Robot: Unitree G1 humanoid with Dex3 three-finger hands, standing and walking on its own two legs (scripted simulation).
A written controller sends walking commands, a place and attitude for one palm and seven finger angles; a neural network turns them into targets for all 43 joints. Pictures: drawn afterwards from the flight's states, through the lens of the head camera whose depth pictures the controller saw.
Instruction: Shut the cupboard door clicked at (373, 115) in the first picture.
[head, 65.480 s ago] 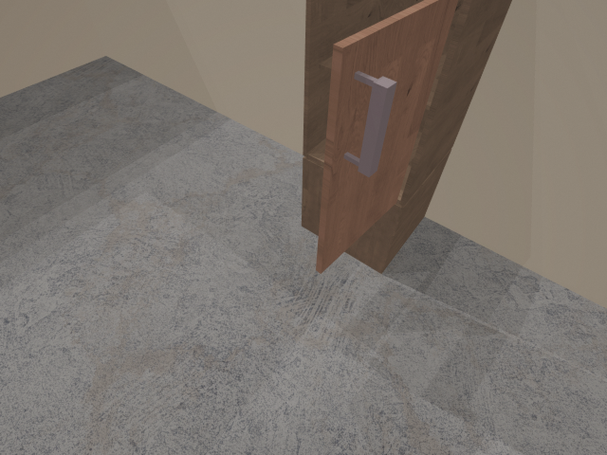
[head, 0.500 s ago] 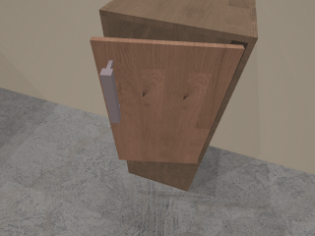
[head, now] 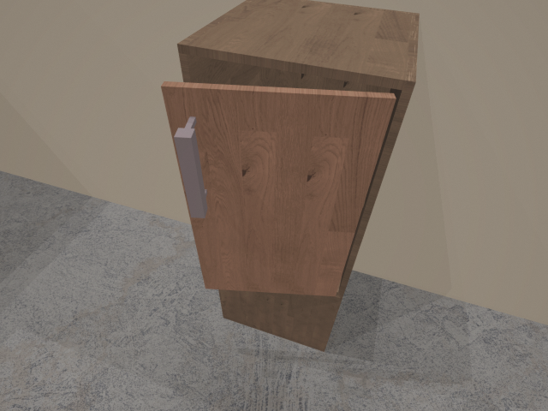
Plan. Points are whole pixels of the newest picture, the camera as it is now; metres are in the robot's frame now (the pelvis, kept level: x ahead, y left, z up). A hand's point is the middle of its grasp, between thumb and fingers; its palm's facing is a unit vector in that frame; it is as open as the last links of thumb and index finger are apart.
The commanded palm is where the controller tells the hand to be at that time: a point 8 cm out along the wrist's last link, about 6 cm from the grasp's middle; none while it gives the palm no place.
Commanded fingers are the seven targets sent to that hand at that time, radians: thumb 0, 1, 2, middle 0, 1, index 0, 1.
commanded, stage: raise the hand and make a fist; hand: left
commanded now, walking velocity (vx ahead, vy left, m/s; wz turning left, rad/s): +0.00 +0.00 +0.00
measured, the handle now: (195, 169) +0.48 +0.18 +0.10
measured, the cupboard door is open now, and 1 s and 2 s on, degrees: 15 15 15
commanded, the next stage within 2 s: bring the fist close to the handle in 1.98 s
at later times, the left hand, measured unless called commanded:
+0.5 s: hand out of the picture +0.11 +0.19 -0.06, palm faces +0.07 -1.00 +0.00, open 6.1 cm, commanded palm +0.10 +0.25 -0.02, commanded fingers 0.00 0.90 0.90 -0.60 -0.74 -0.60 -0.74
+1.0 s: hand (120, 342) +0.19 +0.22 +0.04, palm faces +0.10 -0.99 -0.06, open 3.8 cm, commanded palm +0.16 +0.26 +0.04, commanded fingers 0.00 0.90 0.90 -1.06 -1.24 -1.06 -1.24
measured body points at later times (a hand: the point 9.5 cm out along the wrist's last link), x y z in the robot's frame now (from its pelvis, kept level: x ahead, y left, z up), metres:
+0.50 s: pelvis -0.05 -0.02 -0.08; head -0.02 -0.01 +0.37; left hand +0.10 +0.25 -0.06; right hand +0.17 -0.25 -0.12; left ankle +0.01 +0.09 -0.74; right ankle +0.04 -0.11 -0.74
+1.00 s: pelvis +0.02 +0.01 -0.05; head +0.04 +0.01 +0.39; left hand +0.18 +0.27 +0.05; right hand +0.20 -0.21 -0.12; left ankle +0.01 +0.09 -0.74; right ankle +0.04 -0.11 -0.74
